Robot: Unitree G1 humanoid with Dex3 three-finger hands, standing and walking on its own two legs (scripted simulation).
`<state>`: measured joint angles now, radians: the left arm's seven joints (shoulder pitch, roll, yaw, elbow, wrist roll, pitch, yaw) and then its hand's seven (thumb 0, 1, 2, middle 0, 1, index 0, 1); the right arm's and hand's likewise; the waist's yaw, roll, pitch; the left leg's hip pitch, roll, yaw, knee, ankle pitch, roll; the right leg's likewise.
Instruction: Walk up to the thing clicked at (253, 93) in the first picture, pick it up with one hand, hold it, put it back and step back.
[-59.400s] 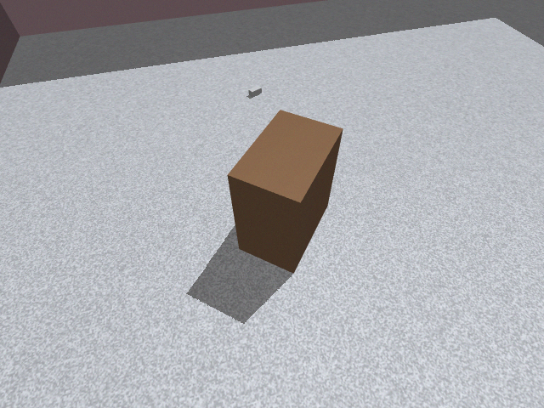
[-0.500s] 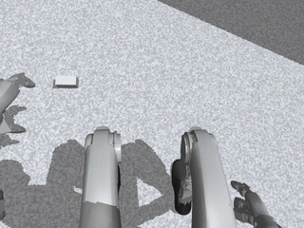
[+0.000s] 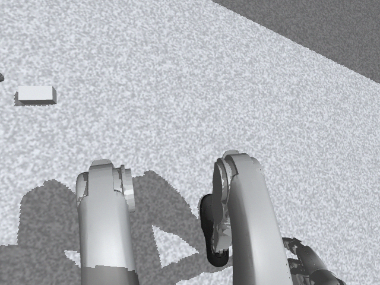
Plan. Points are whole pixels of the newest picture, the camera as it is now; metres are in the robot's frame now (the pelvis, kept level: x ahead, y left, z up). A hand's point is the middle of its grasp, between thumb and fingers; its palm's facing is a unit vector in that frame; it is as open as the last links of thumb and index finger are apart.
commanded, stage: rise first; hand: left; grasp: from above
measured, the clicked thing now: (38, 95) +0.51 +0.37 -0.32
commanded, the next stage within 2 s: none
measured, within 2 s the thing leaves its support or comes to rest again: neither
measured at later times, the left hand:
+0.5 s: hand out of the picture +0.43 +0.40 -0.18, palm faces -0.46 -0.08 -0.89, open 13.0 cm
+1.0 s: hand out of the picture +0.44 +0.40 -0.19, palm faces -0.45 -0.10 -0.89, open 13.1 cm
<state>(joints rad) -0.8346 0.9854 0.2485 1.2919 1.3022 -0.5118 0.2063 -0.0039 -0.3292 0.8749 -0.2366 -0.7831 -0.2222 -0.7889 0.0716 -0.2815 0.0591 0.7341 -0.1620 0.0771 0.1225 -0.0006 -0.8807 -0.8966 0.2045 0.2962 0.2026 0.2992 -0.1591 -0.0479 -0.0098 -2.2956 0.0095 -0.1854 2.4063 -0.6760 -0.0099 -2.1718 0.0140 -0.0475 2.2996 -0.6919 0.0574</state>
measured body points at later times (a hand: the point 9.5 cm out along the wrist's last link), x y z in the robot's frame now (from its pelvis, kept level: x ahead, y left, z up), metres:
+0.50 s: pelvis +0.01 +0.00 -0.02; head +0.26 +0.11 +0.33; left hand +0.45 +0.41 -0.13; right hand +0.10 -0.28 -0.12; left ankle +0.08 +0.13 -0.30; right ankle +0.11 -0.14 -0.30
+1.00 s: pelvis +0.01 +0.00 -0.03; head +0.26 +0.12 +0.33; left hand +0.46 +0.40 -0.14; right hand +0.09 -0.28 -0.11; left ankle +0.08 +0.13 -0.30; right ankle +0.11 -0.14 -0.30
